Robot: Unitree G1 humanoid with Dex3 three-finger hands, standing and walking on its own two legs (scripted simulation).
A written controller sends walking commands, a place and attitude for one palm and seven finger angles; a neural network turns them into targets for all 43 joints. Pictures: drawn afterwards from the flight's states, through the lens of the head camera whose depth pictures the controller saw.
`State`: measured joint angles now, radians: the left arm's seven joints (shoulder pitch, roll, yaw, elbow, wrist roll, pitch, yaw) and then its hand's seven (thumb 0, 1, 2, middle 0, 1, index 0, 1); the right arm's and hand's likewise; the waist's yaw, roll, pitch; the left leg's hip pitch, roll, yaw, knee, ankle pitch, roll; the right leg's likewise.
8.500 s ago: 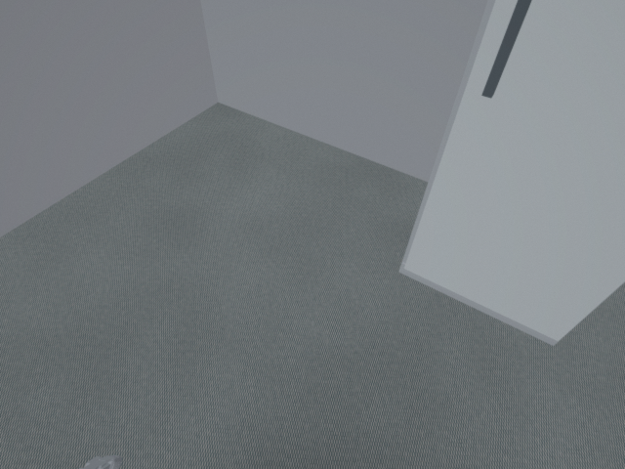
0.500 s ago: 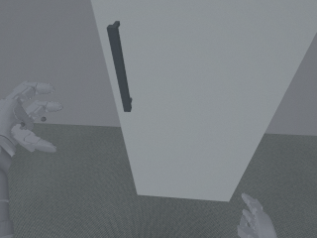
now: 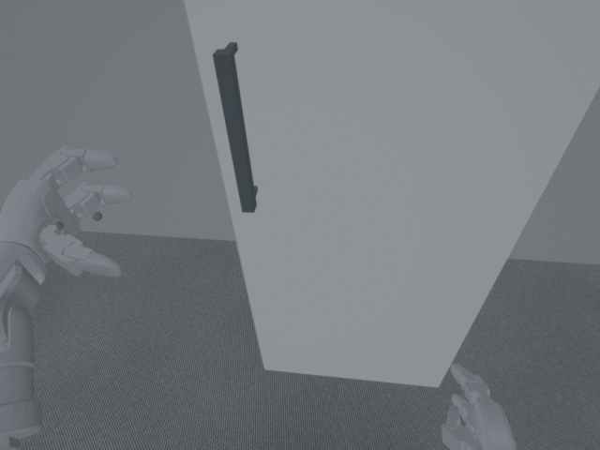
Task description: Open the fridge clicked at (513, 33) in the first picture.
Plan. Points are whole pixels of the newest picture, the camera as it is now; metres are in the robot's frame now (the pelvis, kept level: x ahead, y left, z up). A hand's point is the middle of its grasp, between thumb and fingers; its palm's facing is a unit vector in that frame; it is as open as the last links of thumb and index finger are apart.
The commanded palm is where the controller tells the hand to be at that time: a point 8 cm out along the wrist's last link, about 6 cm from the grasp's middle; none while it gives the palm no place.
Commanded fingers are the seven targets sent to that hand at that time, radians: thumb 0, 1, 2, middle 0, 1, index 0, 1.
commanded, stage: move the hooked fingers beside the handle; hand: left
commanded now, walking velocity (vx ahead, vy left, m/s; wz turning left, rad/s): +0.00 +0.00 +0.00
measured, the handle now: (241, 136) +0.51 +0.16 +0.20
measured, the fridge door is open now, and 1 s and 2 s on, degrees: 0 0 0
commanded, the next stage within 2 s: none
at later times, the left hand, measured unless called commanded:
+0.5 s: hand (139, 191) +0.35 +0.25 +0.21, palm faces +0.05 -1.00 -0.04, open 14.0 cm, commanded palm +0.32 +0.30 +0.21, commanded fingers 0.00 -0.50 0.30 -0.30 -1.20 -0.30 -1.20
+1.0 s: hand (160, 173) +0.40 +0.24 +0.20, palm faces +0.05 -1.00 -0.02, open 14.0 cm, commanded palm +0.37 +0.29 +0.20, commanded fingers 0.00 -0.50 0.30 -0.30 -1.20 -0.30 -1.20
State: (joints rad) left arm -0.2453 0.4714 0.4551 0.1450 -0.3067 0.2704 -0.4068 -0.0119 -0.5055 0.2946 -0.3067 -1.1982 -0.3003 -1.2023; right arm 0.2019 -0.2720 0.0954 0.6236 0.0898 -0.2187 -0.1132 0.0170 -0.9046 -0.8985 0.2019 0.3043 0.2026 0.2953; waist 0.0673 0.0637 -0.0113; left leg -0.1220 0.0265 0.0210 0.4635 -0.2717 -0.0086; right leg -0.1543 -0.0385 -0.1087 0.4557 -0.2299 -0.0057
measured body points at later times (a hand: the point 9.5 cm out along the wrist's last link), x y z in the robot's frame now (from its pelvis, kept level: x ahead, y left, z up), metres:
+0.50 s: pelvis +0.00 +0.00 +0.00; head -0.02 -0.02 +0.45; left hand +0.34 +0.30 +0.21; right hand +0.17 -0.23 -0.08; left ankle -0.01 +0.13 -0.74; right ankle +0.01 -0.11 -0.74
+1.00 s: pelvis +0.01 +0.01 +0.00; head +0.00 -0.01 +0.45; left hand +0.39 +0.30 +0.20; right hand +0.16 -0.24 -0.09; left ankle -0.01 +0.13 -0.74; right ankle +0.01 -0.11 -0.74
